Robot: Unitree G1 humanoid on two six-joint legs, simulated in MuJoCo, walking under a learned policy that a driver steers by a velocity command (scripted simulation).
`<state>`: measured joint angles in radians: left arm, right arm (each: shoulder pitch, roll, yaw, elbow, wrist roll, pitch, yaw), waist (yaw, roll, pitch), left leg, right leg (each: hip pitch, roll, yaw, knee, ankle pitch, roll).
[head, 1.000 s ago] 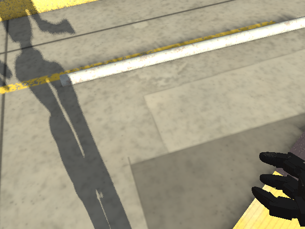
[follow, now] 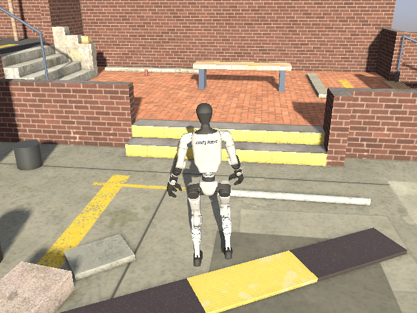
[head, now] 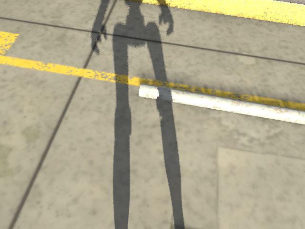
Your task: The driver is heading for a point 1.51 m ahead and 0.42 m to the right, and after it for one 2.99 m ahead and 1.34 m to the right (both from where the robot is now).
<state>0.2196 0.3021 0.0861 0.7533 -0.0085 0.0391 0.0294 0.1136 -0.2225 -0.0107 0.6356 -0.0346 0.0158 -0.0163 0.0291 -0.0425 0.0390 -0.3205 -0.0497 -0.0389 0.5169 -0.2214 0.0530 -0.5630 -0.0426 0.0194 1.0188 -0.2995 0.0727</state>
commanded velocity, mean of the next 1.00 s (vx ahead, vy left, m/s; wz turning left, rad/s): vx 0.00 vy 0.00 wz -0.28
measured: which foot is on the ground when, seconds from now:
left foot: down 0.00-0.26, up 0.28-0.72, down 0.74-1.00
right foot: up 0.00-0.22, down 0.24-0.82, up 0.84-1.00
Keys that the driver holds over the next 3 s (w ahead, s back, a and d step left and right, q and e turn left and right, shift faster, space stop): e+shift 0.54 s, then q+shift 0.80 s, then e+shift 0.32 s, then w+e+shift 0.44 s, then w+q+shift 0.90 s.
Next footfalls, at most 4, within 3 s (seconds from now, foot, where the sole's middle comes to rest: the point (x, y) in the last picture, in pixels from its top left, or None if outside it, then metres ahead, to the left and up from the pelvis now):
0.24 right None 0.02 -0.14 -0.77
0.74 left None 0.18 0.03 -0.77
1.08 right None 0.08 -0.19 -0.77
1.54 left None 0.12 0.08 -0.77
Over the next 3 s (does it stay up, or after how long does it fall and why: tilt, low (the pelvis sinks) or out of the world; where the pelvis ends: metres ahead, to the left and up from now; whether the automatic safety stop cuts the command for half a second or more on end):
stays up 0.88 -0.53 -0.01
